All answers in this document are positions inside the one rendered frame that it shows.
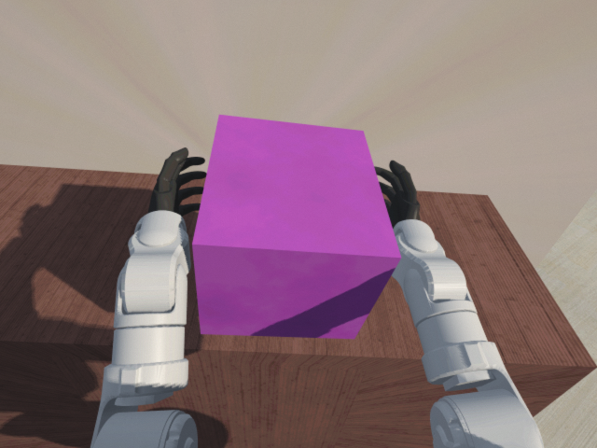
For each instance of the pedestal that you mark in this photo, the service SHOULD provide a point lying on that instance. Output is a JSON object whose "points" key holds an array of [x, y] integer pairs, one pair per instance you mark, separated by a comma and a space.
{"points": [[64, 237]]}

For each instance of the robot left hand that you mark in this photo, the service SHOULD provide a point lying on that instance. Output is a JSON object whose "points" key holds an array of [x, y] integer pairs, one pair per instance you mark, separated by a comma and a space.
{"points": [[167, 194]]}

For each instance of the robot left upper arm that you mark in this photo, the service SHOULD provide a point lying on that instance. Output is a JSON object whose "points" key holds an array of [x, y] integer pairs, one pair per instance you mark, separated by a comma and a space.
{"points": [[152, 429]]}

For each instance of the robot right upper arm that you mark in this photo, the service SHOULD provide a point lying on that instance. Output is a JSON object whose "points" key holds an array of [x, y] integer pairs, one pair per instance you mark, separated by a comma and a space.
{"points": [[485, 419]]}

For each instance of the robot right hand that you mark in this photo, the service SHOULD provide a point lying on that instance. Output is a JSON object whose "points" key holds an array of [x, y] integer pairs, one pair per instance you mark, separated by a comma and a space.
{"points": [[402, 194]]}

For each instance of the robot right forearm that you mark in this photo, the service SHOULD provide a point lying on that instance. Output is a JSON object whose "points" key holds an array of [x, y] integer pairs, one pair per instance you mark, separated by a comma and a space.
{"points": [[457, 353]]}

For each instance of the robot left forearm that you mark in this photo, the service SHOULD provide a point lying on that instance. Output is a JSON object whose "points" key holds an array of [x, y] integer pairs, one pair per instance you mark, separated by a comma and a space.
{"points": [[148, 362]]}

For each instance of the carton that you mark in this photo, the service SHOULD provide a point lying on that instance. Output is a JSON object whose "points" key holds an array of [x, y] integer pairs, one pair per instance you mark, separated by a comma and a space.
{"points": [[293, 237]]}

